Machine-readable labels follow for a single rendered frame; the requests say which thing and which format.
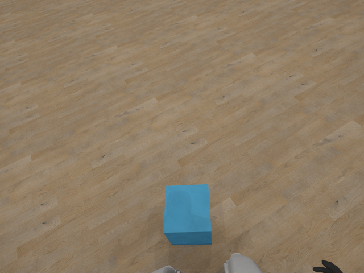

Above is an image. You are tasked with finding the carton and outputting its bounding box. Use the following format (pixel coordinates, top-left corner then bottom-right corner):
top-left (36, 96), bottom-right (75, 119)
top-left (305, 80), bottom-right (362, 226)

top-left (163, 184), bottom-right (212, 245)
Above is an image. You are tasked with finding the right robot thigh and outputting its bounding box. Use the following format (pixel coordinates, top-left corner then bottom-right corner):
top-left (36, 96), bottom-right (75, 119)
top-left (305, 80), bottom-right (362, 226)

top-left (224, 255), bottom-right (263, 273)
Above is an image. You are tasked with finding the right robot hand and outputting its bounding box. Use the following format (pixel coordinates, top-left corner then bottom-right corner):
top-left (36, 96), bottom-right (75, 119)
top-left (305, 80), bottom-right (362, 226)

top-left (313, 260), bottom-right (343, 273)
